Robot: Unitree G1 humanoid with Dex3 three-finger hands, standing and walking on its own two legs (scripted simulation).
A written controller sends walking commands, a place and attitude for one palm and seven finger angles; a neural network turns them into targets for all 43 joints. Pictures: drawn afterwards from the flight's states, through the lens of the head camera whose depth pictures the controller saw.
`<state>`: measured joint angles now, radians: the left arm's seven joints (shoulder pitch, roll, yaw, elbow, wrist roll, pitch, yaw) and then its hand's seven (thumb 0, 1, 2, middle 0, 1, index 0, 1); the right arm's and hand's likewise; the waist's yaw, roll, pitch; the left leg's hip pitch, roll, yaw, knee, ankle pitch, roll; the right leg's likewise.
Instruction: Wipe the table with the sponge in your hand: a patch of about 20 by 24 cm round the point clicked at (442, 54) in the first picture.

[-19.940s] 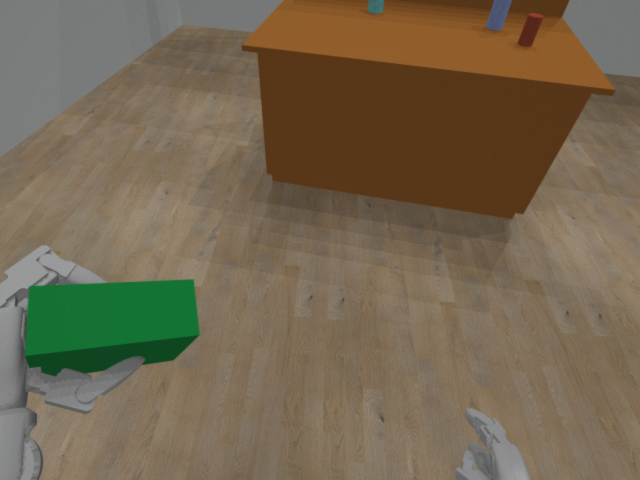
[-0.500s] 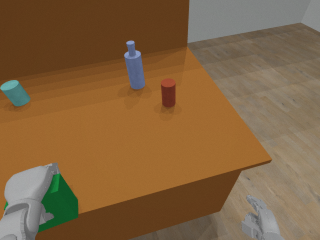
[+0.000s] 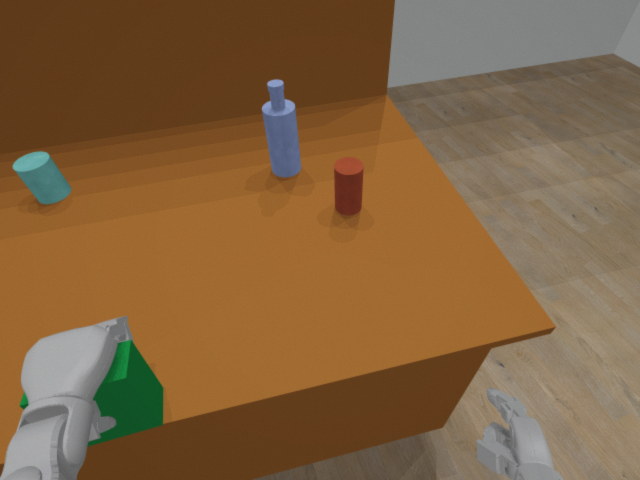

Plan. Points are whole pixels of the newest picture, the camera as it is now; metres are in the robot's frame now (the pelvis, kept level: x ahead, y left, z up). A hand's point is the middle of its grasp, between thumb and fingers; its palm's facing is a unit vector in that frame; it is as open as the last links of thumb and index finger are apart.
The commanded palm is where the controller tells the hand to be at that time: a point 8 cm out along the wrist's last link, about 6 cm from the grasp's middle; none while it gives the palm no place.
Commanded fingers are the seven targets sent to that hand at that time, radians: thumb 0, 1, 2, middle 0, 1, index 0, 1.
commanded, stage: wipe forward along the first lane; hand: left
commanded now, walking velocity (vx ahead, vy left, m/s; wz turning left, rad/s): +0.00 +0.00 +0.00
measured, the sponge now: (109, 404) +0.18 +0.32 -0.03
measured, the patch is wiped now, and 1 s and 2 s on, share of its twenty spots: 0.05 0.20 0.30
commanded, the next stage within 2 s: slide across to the middle lane in 1.54 s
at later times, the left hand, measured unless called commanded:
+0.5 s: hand (104, 344) +0.23 +0.34 +0.02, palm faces -0.15 +0.00 -0.99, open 9.9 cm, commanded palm +0.23 +0.34 +0.06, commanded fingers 0.00 0.10 1.30 -1.20 -1.60 -1.20 -1.60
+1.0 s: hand (107, 312) +0.28 +0.36 +0.02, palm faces -0.17 +0.04 -0.99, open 9.9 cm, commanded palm +0.28 +0.36 +0.05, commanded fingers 0.00 0.10 1.30 -1.20 -1.60 -1.20 -1.60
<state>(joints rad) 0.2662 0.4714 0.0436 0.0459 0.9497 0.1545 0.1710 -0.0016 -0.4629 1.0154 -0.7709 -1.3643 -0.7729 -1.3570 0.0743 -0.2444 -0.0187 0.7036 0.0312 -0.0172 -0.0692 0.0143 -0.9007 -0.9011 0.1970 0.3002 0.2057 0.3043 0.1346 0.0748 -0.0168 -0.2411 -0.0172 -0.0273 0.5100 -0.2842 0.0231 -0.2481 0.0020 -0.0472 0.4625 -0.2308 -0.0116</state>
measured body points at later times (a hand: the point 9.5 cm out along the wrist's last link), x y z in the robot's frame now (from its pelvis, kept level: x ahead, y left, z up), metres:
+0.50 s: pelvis -0.01 -0.01 -0.01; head +0.02 -0.04 +0.44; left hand +0.24 +0.34 +0.07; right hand +0.17 -0.26 -0.13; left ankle -0.01 +0.10 -0.74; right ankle +0.01 -0.12 -0.74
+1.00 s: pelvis -0.03 -0.03 -0.02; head +0.02 -0.06 +0.42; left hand +0.28 +0.36 +0.08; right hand +0.09 -0.30 -0.16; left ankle -0.01 +0.10 -0.74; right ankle +0.01 -0.12 -0.74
